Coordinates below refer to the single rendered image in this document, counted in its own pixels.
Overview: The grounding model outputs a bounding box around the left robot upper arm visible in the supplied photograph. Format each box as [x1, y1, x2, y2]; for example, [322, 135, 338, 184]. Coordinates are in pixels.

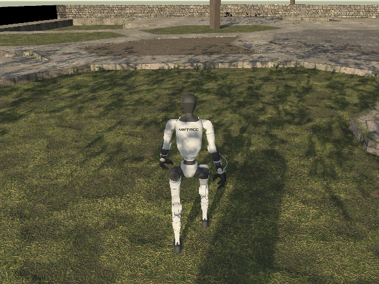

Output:
[162, 119, 177, 150]

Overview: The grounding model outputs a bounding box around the right robot upper arm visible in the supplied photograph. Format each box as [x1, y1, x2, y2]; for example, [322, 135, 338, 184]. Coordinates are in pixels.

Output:
[201, 119, 217, 153]

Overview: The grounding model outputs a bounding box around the humanoid robot head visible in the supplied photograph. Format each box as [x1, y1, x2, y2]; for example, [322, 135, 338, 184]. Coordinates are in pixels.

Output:
[179, 93, 199, 122]

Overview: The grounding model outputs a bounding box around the left robot forearm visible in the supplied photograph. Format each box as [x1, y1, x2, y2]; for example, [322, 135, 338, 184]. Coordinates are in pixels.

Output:
[160, 142, 169, 162]

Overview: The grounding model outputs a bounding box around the robot left hand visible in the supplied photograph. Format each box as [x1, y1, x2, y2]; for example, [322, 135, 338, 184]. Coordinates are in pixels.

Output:
[159, 159, 173, 170]

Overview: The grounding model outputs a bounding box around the left robot thigh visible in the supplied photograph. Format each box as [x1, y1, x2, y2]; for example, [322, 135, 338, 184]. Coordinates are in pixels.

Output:
[169, 166, 182, 215]

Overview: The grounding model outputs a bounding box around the robot right hand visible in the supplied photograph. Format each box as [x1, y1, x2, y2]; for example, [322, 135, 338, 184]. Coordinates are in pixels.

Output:
[213, 172, 226, 189]

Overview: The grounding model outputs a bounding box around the right robot forearm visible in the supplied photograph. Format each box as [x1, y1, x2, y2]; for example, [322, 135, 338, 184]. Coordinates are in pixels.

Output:
[211, 144, 224, 174]

